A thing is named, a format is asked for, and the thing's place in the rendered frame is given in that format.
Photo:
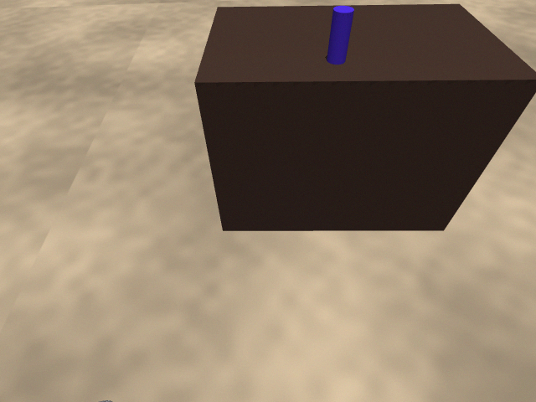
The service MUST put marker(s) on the can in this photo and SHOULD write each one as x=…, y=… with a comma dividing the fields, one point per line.
x=342, y=17

